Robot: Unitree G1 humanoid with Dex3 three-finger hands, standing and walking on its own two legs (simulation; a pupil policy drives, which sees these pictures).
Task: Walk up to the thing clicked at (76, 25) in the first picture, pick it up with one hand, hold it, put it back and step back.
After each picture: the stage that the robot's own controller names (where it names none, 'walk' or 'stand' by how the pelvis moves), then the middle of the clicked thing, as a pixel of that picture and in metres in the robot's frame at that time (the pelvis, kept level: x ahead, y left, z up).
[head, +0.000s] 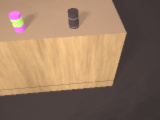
stand; (73, 19) +0.88 +0.08 -0.09
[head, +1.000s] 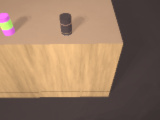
walk; (66, 24) +0.78 +0.16 -0.06
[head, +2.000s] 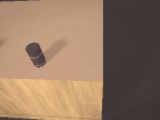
walk; (36, 55) +0.55 +0.28 -0.08
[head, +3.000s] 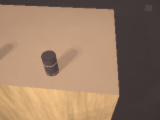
stand; (50, 63) +0.51 +0.19 -0.08
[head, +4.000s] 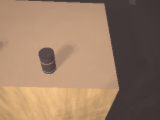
stand; (47, 61) +0.50 +0.18 -0.08
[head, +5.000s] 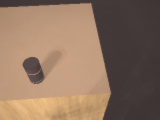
stand; (34, 71) +0.46 +0.23 -0.08
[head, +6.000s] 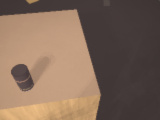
stand; (23, 78) +0.44 +0.28 -0.08
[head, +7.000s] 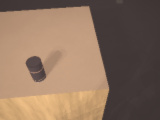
stand; (36, 69) +0.48 +0.24 -0.09
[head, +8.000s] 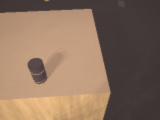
stand; (38, 71) +0.48 +0.23 -0.09
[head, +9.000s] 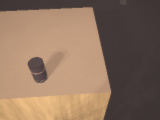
rise first; (38, 70) +0.48 +0.23 -0.09
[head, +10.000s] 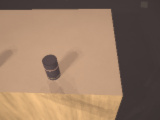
rise first; (51, 68) +0.49 +0.20 -0.08
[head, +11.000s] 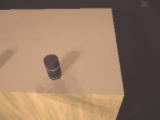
go down; (53, 67) +0.49 +0.20 -0.08
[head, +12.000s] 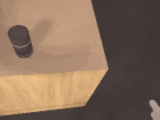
go down; (21, 42) +0.51 +0.19 -0.03
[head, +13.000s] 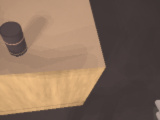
approach; (14, 40) +0.51 +0.20 -0.01
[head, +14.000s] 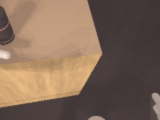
close in; out of the picture +0.52 +0.20 +0.02
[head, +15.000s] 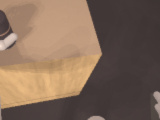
lift; (0, 30) +0.51 +0.19 +0.03
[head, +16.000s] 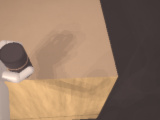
lift; (18, 62) +0.38 +0.21 +0.08
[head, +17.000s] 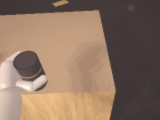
lift; (32, 72) +0.33 +0.17 +0.13
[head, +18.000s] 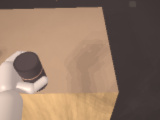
hold; (32, 73) +0.32 +0.17 +0.12
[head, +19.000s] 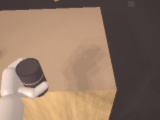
hold; (33, 78) +0.32 +0.17 +0.10
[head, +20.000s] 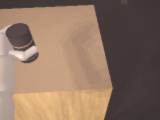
crouch; (23, 44) +0.42 +0.19 +0.14
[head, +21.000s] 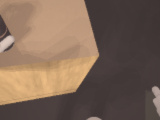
lower; out of the picture +0.50 +0.20 +0.01
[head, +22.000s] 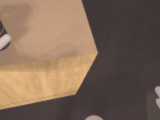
lower; out of the picture +0.51 +0.20 +0.03
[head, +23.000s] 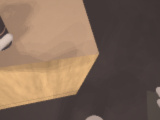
lower; out of the picture +0.51 +0.20 +0.02
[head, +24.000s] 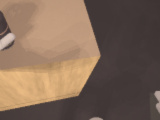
lower; out of the picture +0.51 +0.19 +0.03
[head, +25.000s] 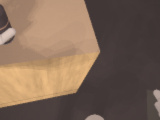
rest; out of the picture +0.52 +0.19 +0.03
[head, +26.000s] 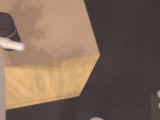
withdraw; (6, 33) +0.51 +0.18 +0.02
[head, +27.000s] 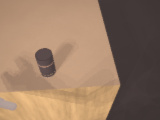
sink last; (46, 63) +0.47 +0.16 -0.03
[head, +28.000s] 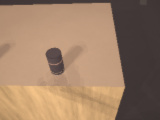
stand; (55, 62) +0.50 +0.18 -0.04
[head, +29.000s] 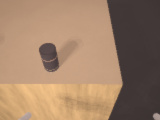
stand; (49, 58) +0.49 +0.17 -0.02
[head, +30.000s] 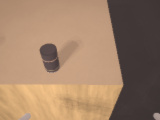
stand; (50, 58) +0.49 +0.17 -0.02
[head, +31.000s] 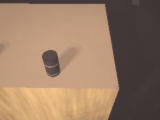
stand; (51, 64) +0.49 +0.18 -0.06
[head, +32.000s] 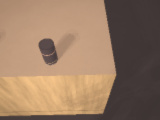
walk; (48, 52) +0.52 +0.19 -0.08
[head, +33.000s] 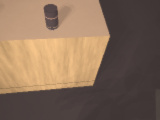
walk; (51, 17) +0.72 +0.17 -0.08
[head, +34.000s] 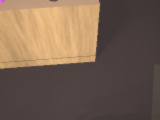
walk; out of the picture +1.03 +0.25 -0.06
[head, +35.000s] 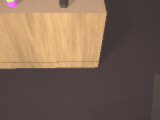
stand; out of the picture +1.08 +0.17 -0.08
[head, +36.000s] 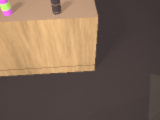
stand; (56, 5) +1.09 +0.22 -0.09
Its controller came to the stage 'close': yes
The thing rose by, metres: 0.23
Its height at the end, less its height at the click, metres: +0.00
